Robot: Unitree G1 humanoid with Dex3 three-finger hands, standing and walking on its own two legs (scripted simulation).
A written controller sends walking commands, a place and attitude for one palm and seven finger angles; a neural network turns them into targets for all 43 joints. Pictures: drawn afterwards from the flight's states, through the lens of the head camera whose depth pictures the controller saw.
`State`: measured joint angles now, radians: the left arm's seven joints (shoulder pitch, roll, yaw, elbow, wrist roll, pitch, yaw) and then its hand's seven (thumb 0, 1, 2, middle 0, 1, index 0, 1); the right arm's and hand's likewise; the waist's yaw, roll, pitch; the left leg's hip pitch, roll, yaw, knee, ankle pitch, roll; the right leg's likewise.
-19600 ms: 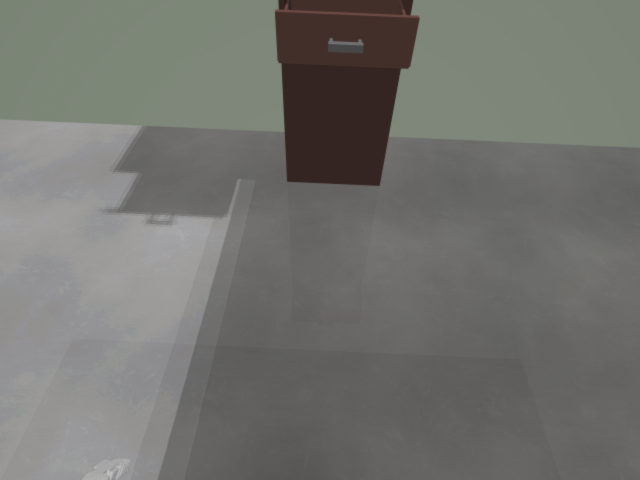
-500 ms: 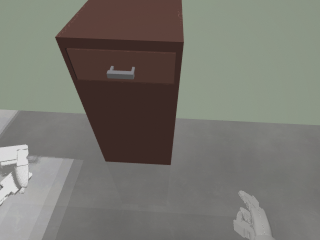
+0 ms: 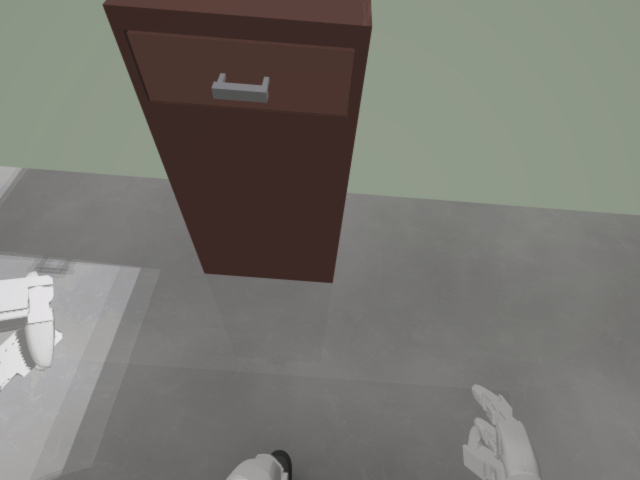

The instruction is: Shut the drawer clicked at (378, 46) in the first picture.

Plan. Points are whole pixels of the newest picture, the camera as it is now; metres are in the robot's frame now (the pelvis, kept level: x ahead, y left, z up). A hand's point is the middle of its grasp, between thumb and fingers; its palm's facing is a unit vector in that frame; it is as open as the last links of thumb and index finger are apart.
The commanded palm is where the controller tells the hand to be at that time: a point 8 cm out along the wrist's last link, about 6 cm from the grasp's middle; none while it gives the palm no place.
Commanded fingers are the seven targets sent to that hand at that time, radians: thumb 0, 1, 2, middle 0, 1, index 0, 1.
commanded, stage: step back with the hand held close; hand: left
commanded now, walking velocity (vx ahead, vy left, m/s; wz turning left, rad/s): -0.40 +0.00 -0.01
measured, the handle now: (242, 86) +0.77 +0.20 +0.03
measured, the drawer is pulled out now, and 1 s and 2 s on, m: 0.00 0.00 0.00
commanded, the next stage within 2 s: stop stepping back and stand still in 0.24 s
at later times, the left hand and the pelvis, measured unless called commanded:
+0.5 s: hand out of the picture +0.07 +0.23 +0.17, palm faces +0.34 -0.81 -0.49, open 3.3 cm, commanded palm +0.01 +0.28 +0.19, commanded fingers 0.00 0.90 0.90 -1.40 -1.60 -1.40 -1.60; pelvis -0.12 -0.01 +0.00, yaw +1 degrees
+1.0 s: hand out of the picture +0.00 +0.20 +0.17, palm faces +0.35 -0.80 -0.48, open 3.2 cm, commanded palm -0.06 +0.24 +0.19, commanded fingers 0.00 0.90 0.90 -1.40 -1.60 -1.40 -1.60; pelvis -0.19 -0.04 -0.01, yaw +0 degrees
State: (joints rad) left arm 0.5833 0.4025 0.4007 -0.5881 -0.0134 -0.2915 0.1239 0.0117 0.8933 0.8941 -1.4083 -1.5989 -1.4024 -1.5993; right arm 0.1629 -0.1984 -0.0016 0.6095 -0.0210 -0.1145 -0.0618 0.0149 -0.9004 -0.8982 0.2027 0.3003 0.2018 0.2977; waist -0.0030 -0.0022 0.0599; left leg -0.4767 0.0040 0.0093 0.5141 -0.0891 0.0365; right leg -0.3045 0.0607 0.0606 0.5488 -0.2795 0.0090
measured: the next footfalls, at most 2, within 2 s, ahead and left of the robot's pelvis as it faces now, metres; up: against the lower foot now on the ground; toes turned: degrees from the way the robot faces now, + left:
left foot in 0.34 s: -0.04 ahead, +0.14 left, +0.00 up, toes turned +2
right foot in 0.54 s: -0.04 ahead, -0.09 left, +0.00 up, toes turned +1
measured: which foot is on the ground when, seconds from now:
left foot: down 0.00-0.14, up 0.16-0.32, down 0.34-0.54, up 0.56-0.74, down 0.76-0.94, up 0.96-1.00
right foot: down 0.00-0.34, up 0.36-0.52, down 0.54-1.00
